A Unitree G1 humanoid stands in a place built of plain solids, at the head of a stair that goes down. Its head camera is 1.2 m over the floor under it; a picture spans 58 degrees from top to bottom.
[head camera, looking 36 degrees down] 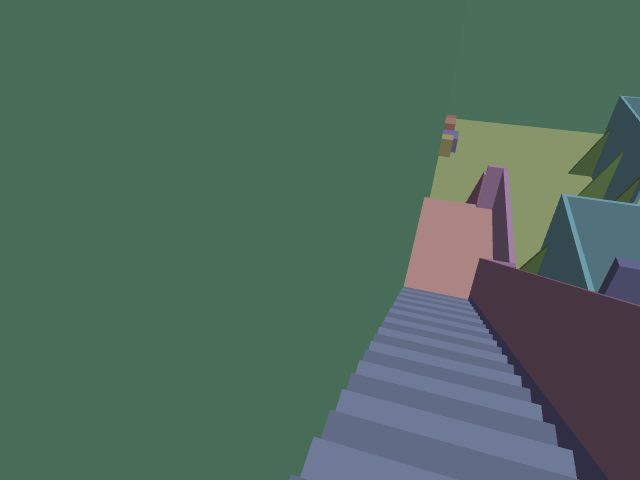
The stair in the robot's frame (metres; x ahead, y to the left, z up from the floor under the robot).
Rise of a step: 0.17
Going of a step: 0.25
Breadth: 1.17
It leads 17 degrees to the right of straight ahead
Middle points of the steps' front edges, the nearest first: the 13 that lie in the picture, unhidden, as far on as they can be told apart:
1.04 -0.60 -0.70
1.28 -0.68 -0.87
1.52 -0.75 -1.05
1.76 -0.83 -1.22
1.99 -0.90 -1.40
2.23 -0.98 -1.57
2.47 -1.05 -1.75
2.71 -1.13 -1.92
2.95 -1.20 -2.10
3.18 -1.27 -2.27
3.42 -1.35 -2.45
3.66 -1.42 -2.62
3.90 -1.50 -2.80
